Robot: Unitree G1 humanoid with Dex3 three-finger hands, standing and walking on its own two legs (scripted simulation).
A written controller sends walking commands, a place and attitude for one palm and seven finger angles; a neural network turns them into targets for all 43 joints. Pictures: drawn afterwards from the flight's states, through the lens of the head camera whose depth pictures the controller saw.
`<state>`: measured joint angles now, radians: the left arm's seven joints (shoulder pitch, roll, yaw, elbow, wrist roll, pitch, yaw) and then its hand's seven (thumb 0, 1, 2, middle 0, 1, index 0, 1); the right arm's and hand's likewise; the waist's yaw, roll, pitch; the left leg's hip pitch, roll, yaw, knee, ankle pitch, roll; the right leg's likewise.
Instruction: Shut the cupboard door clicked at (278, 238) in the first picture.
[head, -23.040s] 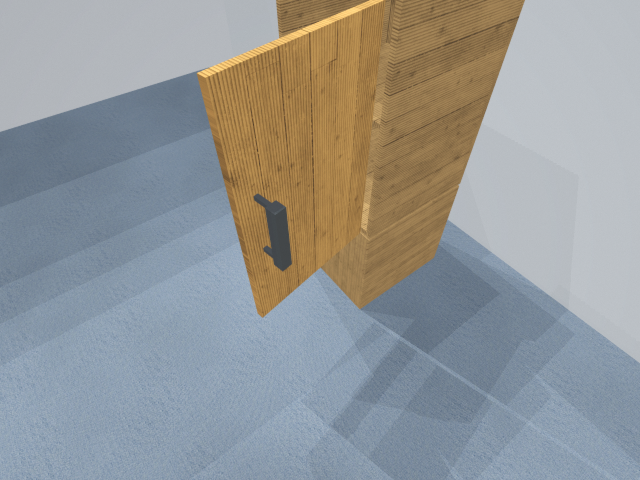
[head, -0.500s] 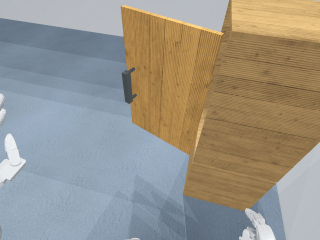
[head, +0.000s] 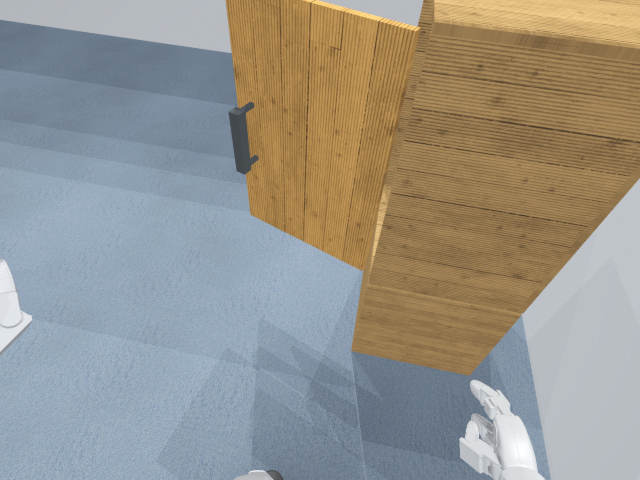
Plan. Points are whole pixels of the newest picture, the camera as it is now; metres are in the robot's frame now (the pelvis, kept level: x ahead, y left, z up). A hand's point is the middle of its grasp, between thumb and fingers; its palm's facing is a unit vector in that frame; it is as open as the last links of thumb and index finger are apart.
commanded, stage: stop stepping back and stand still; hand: left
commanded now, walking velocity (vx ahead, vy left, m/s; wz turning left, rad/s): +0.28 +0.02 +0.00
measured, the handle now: (246, 138) +0.81 +0.20 -0.04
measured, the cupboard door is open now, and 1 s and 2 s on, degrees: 70 70 70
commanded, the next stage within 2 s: let the arm hang, fingers relaxed in 1.14 s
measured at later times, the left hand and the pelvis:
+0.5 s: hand out of the picture +0.13 +0.26 +0.18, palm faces +0.41 -0.81 -0.42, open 7.4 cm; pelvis -0.06 +0.01 +0.01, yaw +0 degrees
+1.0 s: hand out of the picture +0.18 +0.28 +0.17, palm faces +0.41 -0.80 -0.44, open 7.4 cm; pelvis -0.02 +0.02 +0.01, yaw +0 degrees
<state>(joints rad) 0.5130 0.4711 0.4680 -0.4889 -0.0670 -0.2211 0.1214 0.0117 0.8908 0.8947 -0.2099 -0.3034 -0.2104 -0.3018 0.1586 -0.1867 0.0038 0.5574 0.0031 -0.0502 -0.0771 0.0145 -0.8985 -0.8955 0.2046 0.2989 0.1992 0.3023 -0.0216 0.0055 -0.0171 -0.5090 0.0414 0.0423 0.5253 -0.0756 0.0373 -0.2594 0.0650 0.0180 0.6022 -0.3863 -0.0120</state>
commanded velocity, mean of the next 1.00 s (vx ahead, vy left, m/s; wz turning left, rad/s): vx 0.10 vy -0.01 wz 0.00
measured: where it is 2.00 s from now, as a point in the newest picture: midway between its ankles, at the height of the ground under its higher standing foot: outside the picture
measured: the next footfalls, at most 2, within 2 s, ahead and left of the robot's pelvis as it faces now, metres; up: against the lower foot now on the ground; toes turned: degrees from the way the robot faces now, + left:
right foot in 0.02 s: -0.04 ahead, -0.08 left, +0.00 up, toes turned +1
left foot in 0.16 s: +0.04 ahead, +0.13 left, +0.00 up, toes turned +3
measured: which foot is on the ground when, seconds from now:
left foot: down 0.00-0.02, up 0.04-0.14, down 0.16-1.00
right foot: up 0.00-0.00, down 0.02-1.00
